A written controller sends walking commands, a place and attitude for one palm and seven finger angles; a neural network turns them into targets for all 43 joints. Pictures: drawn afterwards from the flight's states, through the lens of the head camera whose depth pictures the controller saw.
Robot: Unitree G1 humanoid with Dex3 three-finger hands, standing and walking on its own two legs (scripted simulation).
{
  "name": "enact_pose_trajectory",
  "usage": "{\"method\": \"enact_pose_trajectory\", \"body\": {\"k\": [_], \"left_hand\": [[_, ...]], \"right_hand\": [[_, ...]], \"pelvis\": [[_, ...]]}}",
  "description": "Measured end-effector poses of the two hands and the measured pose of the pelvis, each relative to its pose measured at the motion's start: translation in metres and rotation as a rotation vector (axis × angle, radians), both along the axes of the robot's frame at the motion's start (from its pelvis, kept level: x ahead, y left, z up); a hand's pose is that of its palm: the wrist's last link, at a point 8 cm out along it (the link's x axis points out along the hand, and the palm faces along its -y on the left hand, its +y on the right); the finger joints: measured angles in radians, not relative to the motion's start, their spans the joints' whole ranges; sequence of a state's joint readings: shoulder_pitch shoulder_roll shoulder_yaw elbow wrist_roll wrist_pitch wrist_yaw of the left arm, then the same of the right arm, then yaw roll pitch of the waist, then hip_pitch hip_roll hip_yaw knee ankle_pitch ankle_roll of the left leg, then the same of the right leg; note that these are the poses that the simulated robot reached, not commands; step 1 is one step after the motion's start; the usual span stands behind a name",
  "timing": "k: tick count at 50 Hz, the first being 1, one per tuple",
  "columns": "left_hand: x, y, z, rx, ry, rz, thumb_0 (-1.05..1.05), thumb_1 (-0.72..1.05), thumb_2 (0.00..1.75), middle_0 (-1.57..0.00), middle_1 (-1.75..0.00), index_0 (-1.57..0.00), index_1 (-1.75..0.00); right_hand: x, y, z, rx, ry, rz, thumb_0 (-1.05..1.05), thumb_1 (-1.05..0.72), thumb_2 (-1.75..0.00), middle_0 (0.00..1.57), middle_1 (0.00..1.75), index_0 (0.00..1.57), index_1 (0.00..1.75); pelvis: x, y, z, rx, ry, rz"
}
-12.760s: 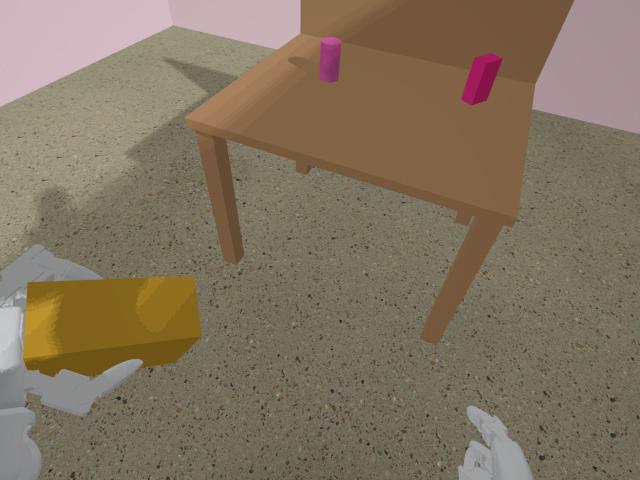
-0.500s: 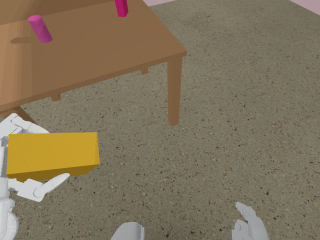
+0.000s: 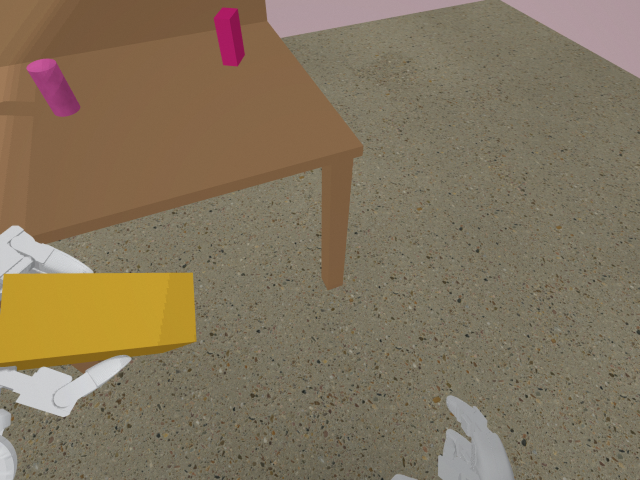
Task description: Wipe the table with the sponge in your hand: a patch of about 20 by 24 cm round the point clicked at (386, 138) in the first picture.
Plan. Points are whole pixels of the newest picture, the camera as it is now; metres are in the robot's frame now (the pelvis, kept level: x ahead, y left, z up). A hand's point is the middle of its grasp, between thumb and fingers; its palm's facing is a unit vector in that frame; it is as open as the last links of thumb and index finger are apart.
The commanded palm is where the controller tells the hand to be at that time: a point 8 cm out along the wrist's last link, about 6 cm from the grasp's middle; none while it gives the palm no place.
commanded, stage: take the last steps up to it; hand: left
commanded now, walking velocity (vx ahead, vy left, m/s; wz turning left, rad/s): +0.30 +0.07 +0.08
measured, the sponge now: (128, 319) +0.23 +0.19 +0.16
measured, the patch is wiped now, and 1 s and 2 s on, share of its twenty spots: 0.00 0.00 0.00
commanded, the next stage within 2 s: come to a stop and stand still in 1.96 s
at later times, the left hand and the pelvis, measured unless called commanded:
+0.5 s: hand (123, 225) +0.33 +0.23 +0.17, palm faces +0.44 -0.79 -0.42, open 10.3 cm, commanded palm +0.26 +0.27 +0.18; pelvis +0.11 -0.02 -0.01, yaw +2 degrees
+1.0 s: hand (186, 168) +0.42 +0.19 +0.17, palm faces +0.40 -0.78 -0.48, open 10.3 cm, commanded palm +0.36 +0.24 +0.18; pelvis +0.21 -0.05 +0.01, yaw +3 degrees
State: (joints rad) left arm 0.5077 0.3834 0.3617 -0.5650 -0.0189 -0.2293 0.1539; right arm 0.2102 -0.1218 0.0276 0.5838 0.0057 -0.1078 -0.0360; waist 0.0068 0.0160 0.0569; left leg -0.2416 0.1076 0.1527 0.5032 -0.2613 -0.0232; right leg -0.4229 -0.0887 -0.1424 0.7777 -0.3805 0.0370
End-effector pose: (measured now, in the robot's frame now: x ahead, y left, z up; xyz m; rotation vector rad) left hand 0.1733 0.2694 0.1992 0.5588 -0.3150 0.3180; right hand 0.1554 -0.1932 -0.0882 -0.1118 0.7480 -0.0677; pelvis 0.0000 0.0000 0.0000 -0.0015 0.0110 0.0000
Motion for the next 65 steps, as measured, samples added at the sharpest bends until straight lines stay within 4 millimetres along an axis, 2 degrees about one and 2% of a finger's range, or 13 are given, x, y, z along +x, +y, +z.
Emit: {"method": "enact_pose_trajectory", "body": {"k": [7, 13, 18, 22, 27, 34, 37, 40, 48, 53, 56, 60, 65], "left_hand": [[0.026, -0.021, -0.015, -0.004, 0.03, 0.077, -0.01, -0.51, 1.02, -0.69, -1.38, -0.71, -1.36], [0.05, -0.028, -0.011, -0.022, 0.063, 0.076, -0.01, -0.51, 1.02, -0.69, -1.38, -0.71, -1.36], [0.068, -0.024, -0.007, -0.013, 0.043, 0.054, -0.01, -0.51, 1.02, -0.7, -1.38, -0.71, -1.36], [0.089, -0.011, -0.011, -0.017, -0.034, 0.043, -0.01, -0.51, 1.02, -0.7, -1.38, -0.71, -1.36], [0.123, -0.002, -0.017, -0.036, -0.042, 0.06, -0.01, -0.51, 1.02, -0.7, -1.38, -0.71, -1.36], [0.142, -0.035, -0.005, 0.006, 0.008, 0.036, -0.01, -0.51, 1.02, -0.7, -1.38, -0.71, -1.36], [0.151, -0.047, -0.007, 0.048, 0.011, 0.049, -0.01, -0.51, 1.02, -0.7, -1.38, -0.71, -1.36], [0.164, -0.05, -0.011, 0.007, 0.025, 0.075, -0.01, -0.51, 1.02, -0.7, -1.38, -0.71, -1.36], [0.196, -0.046, -0.011, -0.01, 0.076, 0.086, -0.01, -0.51, 1.02, -0.7, -1.38, -0.71, -1.36], [0.217, -0.037, -0.012, -0.028, 0.023, 0.056, -0.01, -0.51, 1.02, -0.7, -1.38, -0.71, -1.36], [0.234, -0.026, -0.015, -0.021, -0.053, 0.032, -0.01, -0.51, 1.02, -0.7, -1.38, -0.71, -1.36], [0.259, -0.016, -0.016, -0.024, -0.057, 0.043, -0.01, -0.51, 1.02, -0.7, -1.38, -0.71, -1.36], [0.269, -0.028, -0.007, -0.016, -0.021, 0.041, -0.01, -0.51, 1.02, -0.7, -1.38, -0.71, -1.36]], "right_hand": [[0.029, -0.033, -0.035, -0.007, 0.087, 0.048, 0.01, -0.9, -0.9, 0.21, 0.3, 0.21, 0.3], [0.053, -0.073, -0.013, -0.099, 0.114, 0.019, 0.01, -0.9, -0.9, 0.2, 0.3, 0.2, 0.3], [0.08, -0.088, 0.007, -0.173, 0.075, 0.001, 0.01, -0.9, -0.9, 0.2, 0.3, 0.2, 0.3], [0.106, -0.085, 0.01, -0.207, 0.013, -0.027, 0.01, -0.9, -0.9, 0.2, 0.3, 0.2, 0.3], [0.13, -0.06, 0.007, -0.123, -0.019, -0.041, 0.01, -0.9, -0.9, 0.2, 0.3, 0.2, 0.3], [0.151, -0.038, -0.008, 0.002, -0.002, 0.019, 0.01, -0.9, -0.9, 0.2, 0.3, 0.2, 0.3], [0.162, -0.044, -0.028, 0.021, 0.031, 0.043, 0.01, -0.9, -0.9, 0.2, 0.3, 0.21, 0.3], [0.171, -0.058, -0.035, 0.0, 0.097, 0.06, 0.01, -0.9, -0.9, 0.21, 0.3, 0.21, 0.3], [0.206, -0.098, -0.005, -0.109, 0.097, 0.026, 0.01, -0.9, -0.9, 0.2, 0.3, 0.2, 0.3], [0.235, -0.104, 0.011, -0.183, 0.04, 0.002, 0.01, -0.9, -0.9, 0.2, 0.3, 0.2, 0.3], [0.254, -0.098, 0.011, -0.197, -0.015, -0.032, 0.01, -0.9, -0.9, 0.2, 0.3, 0.2, 0.3], [0.27, -0.077, 0.009, -0.13, -0.04, -0.041, 0.01, -0.9, -0.9, 0.2, 0.3, 0.2, 0.3], [0.281, -0.052, 0.003, -0.038, -0.028, 0.0, 0.01, -0.9, -0.9, 0.2, 0.3, 0.2, 0.3]], "pelvis": [[0.028, -0.027, -0.013, 0.018, -0.025, 0.036], [0.052, -0.033, 0.002, 0.046, -0.008, 0.048], [0.076, -0.029, 0.004, 0.052, -0.005, 0.045], [0.098, -0.018, -0.01, 0.036, -0.02, 0.028], [0.116, -0.02, -0.01, 0.031, -0.021, 0.037], [0.147, -0.038, -0.005, 0.019, -0.004, 0.023], [0.16, -0.05, -0.015, 0.02, -0.013, 0.038], [0.171, -0.055, -0.012, 0.031, -0.023, 0.05], [0.204, -0.056, 0.006, 0.06, -0.006, 0.054], [0.228, -0.043, 0.0, 0.049, -0.017, 0.044], [0.241, -0.034, -0.013, 0.043, -0.031, 0.031], [0.252, -0.033, -0.011, 0.034, -0.027, 0.039], [0.27, -0.039, -0.004, 0.018, -0.004, 0.035]]}}
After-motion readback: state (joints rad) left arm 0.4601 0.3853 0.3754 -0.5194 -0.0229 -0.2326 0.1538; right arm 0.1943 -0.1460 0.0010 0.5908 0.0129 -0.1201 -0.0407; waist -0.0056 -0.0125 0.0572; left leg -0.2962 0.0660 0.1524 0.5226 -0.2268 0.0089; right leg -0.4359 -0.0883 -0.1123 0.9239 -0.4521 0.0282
